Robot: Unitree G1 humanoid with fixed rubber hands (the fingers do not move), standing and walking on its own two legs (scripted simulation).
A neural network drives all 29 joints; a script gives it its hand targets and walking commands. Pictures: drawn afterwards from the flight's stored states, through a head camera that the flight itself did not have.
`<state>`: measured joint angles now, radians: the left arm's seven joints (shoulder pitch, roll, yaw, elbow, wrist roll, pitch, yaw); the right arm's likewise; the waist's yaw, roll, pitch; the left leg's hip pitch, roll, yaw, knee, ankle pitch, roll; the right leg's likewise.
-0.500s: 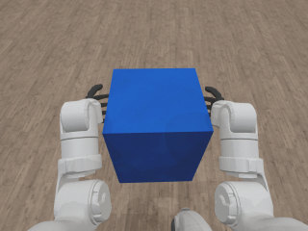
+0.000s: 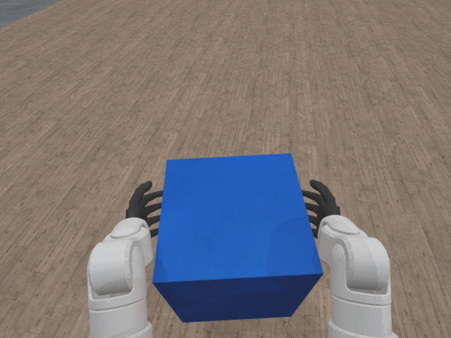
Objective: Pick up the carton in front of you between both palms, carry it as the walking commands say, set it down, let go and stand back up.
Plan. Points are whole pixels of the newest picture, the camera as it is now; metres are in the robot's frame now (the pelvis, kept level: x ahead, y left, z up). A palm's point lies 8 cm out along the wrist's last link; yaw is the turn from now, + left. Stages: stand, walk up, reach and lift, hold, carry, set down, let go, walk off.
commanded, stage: carry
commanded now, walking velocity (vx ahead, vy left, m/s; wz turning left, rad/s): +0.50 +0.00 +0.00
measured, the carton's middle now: (233, 243) +0.28 +0.00 +0.03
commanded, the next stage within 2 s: none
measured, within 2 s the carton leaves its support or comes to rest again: neither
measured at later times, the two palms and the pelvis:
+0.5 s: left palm (179, 121) +0.58 +0.12 +0.09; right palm (303, 124) +0.57 -0.18 +0.08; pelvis +0.31 -0.02 -0.01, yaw -1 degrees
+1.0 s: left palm (183, 66) +0.91 +0.14 +0.08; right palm (273, 65) +0.90 -0.15 +0.08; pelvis +0.64 +0.00 -0.02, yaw -1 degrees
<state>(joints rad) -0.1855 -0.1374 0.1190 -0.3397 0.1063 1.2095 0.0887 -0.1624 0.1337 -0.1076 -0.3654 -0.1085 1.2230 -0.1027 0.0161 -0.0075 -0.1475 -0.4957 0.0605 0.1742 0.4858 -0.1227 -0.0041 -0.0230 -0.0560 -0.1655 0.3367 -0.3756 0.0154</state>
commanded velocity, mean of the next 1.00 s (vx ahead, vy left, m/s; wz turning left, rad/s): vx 0.50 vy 0.00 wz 0.00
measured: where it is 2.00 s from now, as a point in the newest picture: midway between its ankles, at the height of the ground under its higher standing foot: (232, 183)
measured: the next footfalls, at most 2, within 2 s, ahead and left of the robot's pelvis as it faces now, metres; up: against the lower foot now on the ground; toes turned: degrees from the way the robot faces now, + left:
left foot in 0.02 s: +0.18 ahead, +0.11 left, +0.00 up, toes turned +11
right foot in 0.48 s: +0.46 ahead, -0.13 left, +0.00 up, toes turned -13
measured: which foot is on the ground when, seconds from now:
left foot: up 0.00-0.00, down 0.02-0.48, up 0.50-0.94, down 0.96-1.00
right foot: down 0.00-0.06, up 0.08-0.46, down 0.48-0.98, up 1.00-1.00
